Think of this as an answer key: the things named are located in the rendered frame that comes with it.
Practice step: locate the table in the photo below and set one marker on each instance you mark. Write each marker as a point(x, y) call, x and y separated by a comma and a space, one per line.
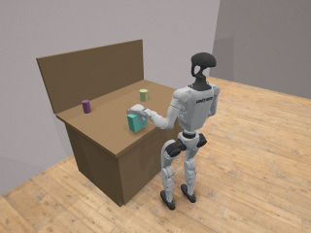
point(118, 161)

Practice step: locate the sponge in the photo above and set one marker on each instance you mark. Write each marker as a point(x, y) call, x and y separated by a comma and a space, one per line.
point(134, 122)

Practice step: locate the right robot upper arm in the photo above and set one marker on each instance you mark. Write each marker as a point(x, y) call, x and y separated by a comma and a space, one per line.
point(214, 104)

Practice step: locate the left robot hand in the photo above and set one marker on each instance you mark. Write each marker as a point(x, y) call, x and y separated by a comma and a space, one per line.
point(136, 110)

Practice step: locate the left robot forearm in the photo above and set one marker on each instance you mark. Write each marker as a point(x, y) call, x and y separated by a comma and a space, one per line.
point(158, 120)

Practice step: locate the robot left shin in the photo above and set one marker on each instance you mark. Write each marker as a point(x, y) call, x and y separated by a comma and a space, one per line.
point(167, 184)

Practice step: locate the left robot upper arm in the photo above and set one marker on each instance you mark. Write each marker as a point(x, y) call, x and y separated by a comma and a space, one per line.
point(179, 98)

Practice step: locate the robot right thigh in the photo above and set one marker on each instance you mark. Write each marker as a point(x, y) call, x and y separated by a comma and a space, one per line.
point(189, 154)

